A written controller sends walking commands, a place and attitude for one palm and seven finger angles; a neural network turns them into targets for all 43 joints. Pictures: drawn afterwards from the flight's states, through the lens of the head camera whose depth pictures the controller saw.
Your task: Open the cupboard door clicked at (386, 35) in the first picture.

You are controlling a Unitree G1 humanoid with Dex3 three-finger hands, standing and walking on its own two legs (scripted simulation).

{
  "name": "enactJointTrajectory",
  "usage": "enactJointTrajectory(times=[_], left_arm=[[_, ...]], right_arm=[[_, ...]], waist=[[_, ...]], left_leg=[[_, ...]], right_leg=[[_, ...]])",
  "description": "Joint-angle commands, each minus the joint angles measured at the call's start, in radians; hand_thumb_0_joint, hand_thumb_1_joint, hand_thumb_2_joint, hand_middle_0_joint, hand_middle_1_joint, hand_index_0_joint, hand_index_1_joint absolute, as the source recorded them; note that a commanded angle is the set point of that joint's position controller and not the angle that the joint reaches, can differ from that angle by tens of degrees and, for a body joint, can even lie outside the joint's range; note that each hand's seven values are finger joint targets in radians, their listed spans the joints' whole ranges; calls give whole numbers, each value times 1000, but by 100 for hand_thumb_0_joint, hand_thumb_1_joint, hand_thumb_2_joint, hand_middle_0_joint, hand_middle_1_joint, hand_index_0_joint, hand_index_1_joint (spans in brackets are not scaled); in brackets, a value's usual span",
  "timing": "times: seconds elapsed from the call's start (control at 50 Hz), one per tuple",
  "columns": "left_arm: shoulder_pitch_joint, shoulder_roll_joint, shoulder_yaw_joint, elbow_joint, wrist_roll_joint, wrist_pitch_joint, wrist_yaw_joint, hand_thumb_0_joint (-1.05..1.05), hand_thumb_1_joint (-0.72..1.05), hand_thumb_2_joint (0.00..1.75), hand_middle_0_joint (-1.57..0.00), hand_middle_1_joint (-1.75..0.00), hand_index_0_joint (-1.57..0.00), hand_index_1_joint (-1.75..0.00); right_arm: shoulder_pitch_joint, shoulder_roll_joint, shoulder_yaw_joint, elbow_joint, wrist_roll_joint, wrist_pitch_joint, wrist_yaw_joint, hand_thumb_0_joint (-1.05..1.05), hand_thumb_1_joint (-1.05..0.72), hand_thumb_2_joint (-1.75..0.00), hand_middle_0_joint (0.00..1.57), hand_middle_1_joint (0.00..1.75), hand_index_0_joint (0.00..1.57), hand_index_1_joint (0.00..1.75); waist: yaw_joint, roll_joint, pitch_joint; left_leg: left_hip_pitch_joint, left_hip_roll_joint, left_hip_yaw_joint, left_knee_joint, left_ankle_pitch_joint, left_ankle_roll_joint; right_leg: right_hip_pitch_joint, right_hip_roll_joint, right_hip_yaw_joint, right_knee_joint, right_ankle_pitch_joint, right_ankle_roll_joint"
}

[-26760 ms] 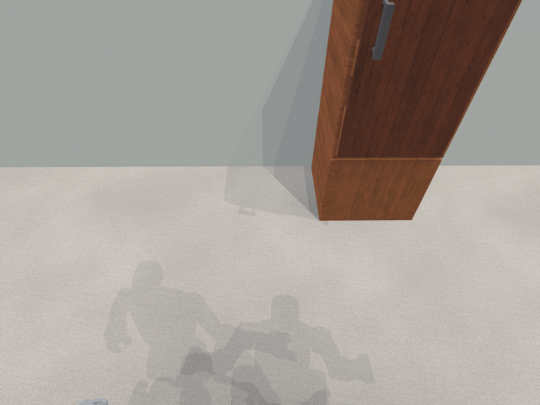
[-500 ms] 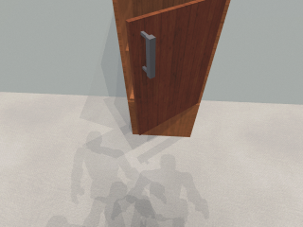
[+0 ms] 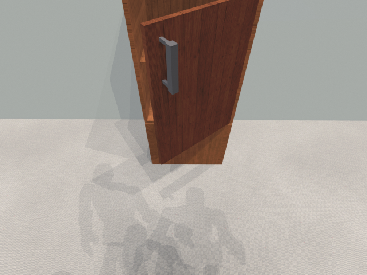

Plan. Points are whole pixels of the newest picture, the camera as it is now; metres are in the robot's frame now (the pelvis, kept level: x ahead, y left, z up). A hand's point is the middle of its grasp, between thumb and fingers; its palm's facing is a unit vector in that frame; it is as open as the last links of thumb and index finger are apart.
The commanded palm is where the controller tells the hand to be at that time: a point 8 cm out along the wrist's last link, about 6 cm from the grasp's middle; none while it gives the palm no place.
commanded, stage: walk to a spot facing it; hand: left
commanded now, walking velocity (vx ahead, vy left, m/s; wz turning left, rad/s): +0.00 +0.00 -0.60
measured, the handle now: (168, 66) +0.60 +0.08 +0.14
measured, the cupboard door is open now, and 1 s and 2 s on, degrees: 38 38 38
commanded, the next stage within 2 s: none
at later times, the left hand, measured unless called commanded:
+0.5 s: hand out of the picture +0.05 +0.17 -0.16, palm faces -0.21 -0.94 -0.27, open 7.4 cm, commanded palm none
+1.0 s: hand (144, 256) +0.19 +0.12 -0.17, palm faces -0.52 -0.80 -0.29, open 7.4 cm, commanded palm none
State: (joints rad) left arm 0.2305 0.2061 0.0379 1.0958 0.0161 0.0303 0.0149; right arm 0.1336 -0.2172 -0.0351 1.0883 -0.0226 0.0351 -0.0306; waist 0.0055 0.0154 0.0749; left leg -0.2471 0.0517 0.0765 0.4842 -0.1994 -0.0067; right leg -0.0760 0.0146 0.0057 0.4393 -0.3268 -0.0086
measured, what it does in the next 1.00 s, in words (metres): steps on the spot, turning right: left foot, then right foot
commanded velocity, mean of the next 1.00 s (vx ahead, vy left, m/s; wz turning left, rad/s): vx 0.00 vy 0.00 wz -0.60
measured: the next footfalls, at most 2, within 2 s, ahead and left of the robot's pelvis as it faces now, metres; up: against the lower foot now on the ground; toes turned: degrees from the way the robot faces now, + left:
left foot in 0.68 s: +0.07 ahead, +0.12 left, +0.00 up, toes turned -23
right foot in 0.96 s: -0.04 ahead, -0.14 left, +0.00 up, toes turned -35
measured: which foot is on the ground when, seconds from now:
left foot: down 0.00-0.26, up 0.28-0.66, down 0.68-0.96, up 0.98-1.00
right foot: down 0.00-0.66, up 0.68-0.94, down 0.96-1.00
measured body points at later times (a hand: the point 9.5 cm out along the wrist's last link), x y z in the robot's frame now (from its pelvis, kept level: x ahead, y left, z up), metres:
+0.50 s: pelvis -0.02 -0.02 +0.00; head +0.02 -0.05 +0.45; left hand +0.07 +0.22 -0.14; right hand +0.01 -0.29 -0.15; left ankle +0.01 +0.13 -0.67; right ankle -0.05 -0.10 -0.74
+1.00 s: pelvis -0.02 -0.01 -0.02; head +0.02 -0.05 +0.43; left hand +0.22 +0.16 -0.14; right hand -0.12 -0.26 -0.17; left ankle +0.03 +0.14 -0.72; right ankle -0.07 -0.11 -0.74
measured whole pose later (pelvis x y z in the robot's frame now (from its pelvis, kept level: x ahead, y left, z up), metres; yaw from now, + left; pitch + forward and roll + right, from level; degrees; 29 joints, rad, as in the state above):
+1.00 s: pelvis -0.02 -0.01 -0.02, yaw -34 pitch +0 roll +0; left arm 0.14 0.26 0.08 0.88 0.02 0.02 -0.03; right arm 0.22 -0.25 -0.05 0.91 -0.02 0.05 -0.02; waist 0.00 0.03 0.12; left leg -0.32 0.13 0.08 0.82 -0.50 -0.07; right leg -0.33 0.00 -0.03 0.64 -0.30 -0.02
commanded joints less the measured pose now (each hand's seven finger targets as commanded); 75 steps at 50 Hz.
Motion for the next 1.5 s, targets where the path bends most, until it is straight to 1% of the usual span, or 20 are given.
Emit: enactJointTrajectory(times=[0.0,0.14,0.2,0.24,0.34,0.56,0.6,0.64,0.66,0.76,0.88,0.9,0.94,0.98,1.04,1.2,1.24,1.26,1.34,1.48], left_arm=[[24,160,52,-91,1,5,2,0,90,90,-20,-30,-20,-30],[10,84,57,-158,5,22,-25,0,90,90,-20,-30,-20,-30],[133,89,68,-126,4,12,-29,0,90,90,-20,-30,-20,-30],[148,257,97,-138,22,-1,-5,0,90,90,-20,-30,-20,-30],[25,172,81,-180,6,-19,18,0,90,90,-20,-30,-20,-30],[41,207,100,-189,10,-8,9,0,90,90,-20,-30,-20,-30],[-17,187,96,-204,2,-3,7,0,90,90,-20,-30,-20,-30],[4,94,72,-248,-13,0,-13,0,90,90,-20,-30,-20,-30],[-29,119,75,-272,0,-5,-19,0,90,90,-20,-30,-20,-30],[-92,94,68,-272,3,9,-47,0,90,90,-20,-30,-20,-30],[-48,103,62,-269,-1,4,-55,0,90,90,-20,-30,-20,-30],[5,126,69,-253,0,-2,-52,0,90,90,-20,-30,-20,-30],[109,325,106,-223,11,-21,-22,0,90,90,-20,-30,-20,-30],[46,295,103,-239,9,-8,-3,0,90,90,-20,-30,-20,-30],[-61,233,82,-270,13,-5,7,0,90,90,-20,-30,-20,-30],[-119,211,77,-270,1,8,-9,0,90,90,-20,-30,-20,-30],[-86,112,54,-305,-13,16,-26,0,90,90,-20,-30,-20,-30],[-120,148,65,-330,-5,7,-38,0,90,90,-20,-30,-20,-30],[-132,99,62,-287,4,16,-55,0,90,90,-20,-30,-20,-30],[-71,94,55,-270,-2,-1,-51,0,90,90,-20,-30,-20,-30]], right_arm=[[52,-139,-47,-79,0,-10,-15,0,-90,-90,20,30,20,30],[85,-195,-69,-129,-14,-27,-16,0,-90,-90,20,30,20,30],[-5,-180,-67,-163,-7,-18,-13,0,-90,-90,20,30,20,30],[-62,-66,-54,-221,9,-5,5,0,-90,-90,20,30,20,30],[-19,-70,-54,-190,8,-3,1,0,-90,-90,20,30,20,30],[-36,-59,-45,-235,25,-22,-13,0,-90,-90,20,30,20,30],[57,-72,-44,-210,25,-32,-20,0,-90,-90,20,30,20,30],[103,-229,-70,-217,-1,-47,-28,0,-90,-90,20,30,20,30],[116,-243,-70,-233,-9,-39,-33,0,-90,-90,20,30,20,30],[67,-174,-52,-255,-19,-43,-28,0,-90,-90,20,30,20,30],[87,-218,-67,-248,-10,-31,-12,0,-90,-90,20,30,20,30],[72,-214,-66,-255,-5,-28,-9,0,-90,-90,20,30,20,30],[9,-96,-42,-324,16,-23,4,0,-90,-90,20,30,20,30],[-12,-122,-45,-311,16,-11,-3,0,-90,-90,20,30,20,30],[27,-112,-42,-270,15,-9,5,0,-90,-90,20,30,20,30],[178,-108,-39,-220,18,-29,-6,0,-90,-90,20,30,20,30],[199,-273,-66,-236,-10,-44,-19,0,-90,-90,20,30,20,30],[178,-284,-67,-259,-12,-45,-29,0,-90,-90,20,30,20,30],[109,-191,-47,-255,-17,-50,-22,0,-90,-90,20,30,20,30],[161,-214,-64,-225,-7,-36,-7,0,-90,-90,20,30,20,30]], waist=[[-18,-2,-14],[-7,184,-86],[70,71,-87],[93,-404,17],[6,-143,-83],[16,-157,-107],[-36,-131,-122],[-30,289,-149],[-40,217,-117],[-10,201,-87],[3,199,-94],[32,146,-103],[89,-349,-124],[67,-293,-97],[9,-197,-116],[-64,-139,-106],[-57,330,-105],[-51,201,-91],[-14,179,-69],[-17,195,-123]], left_leg=[[70,110,-68,-15,76,29],[34,360,-204,-204,-20,178],[-106,264,-36,-20,-19,85],[-374,-14,72,472,-399,-42],[-347,19,-97,658,-215,-52],[-153,-47,-85,221,-224,-41],[54,-35,-93,-25,-61,-31],[293,364,-480,-199,171,139],[187,465,-512,-187,241,230],[152,249,-147,-74,553,138],[60,251,-51,13,395,76],[0,225,-26,101,317,40],[-347,5,67,538,-456,-69],[-385,38,-91,693,-404,-49],[-266,38,-73,610,-291,-61],[91,-14,-53,1,-83,-35],[184,395,-502,-261,-121,136],[40,461,-513,-263,-75,214],[91,276,-170,-134,357,136],[104,266,-14,21,363,60]], right_leg=[[-191,-106,114,5,263,-47],[-278,-41,-9,441,-237,-8],[-83,-41,-45,155,-16,-4],[-102,-375,510,-236,121,-145],[-25,-248,339,-68,493,-187],[-21,-193,438,-13,593,-180],[-154,-141,407,53,521,-112],[-486,68,136,348,-184,17],[-491,27,56,557,-317,44],[-458,-32,-19,589,-191,65],[-184,4,-105,207,-20,25],[-68,-1,-97,76,103,10],[109,-413,461,-106,629,-186],[3,-340,462,-103,352,-240],[-85,-255,317,-64,385,-191],[-291,-142,332,6,192,-92],[-526,71,57,395,-246,28],[-464,-1,49,571,-258,40],[-457,-36,-18,611,-170,61],[-162,4,-122,115,-4,23]])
